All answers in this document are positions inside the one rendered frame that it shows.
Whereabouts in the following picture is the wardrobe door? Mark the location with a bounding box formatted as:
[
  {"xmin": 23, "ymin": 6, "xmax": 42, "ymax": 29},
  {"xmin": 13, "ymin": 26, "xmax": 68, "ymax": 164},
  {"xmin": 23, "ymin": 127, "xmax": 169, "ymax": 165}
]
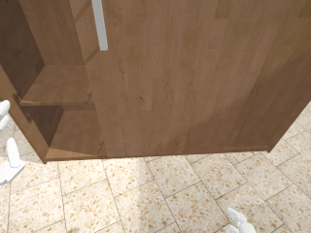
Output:
[
  {"xmin": 225, "ymin": 0, "xmax": 311, "ymax": 148},
  {"xmin": 69, "ymin": 0, "xmax": 294, "ymax": 157}
]

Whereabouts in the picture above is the handle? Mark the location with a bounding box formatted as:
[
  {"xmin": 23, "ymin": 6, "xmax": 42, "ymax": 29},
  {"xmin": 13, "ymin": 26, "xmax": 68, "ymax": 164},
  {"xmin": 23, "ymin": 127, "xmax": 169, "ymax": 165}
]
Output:
[{"xmin": 91, "ymin": 0, "xmax": 108, "ymax": 50}]

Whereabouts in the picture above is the robot left hand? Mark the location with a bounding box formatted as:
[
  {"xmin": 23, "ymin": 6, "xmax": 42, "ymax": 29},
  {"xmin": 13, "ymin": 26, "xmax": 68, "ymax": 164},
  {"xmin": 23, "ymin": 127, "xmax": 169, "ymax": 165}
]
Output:
[{"xmin": 0, "ymin": 100, "xmax": 25, "ymax": 188}]

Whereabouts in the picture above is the robot right hand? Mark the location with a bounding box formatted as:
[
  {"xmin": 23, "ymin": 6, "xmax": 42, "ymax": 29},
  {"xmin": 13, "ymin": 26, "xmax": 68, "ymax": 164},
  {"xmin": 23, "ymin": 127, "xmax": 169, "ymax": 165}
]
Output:
[{"xmin": 225, "ymin": 207, "xmax": 256, "ymax": 233}]

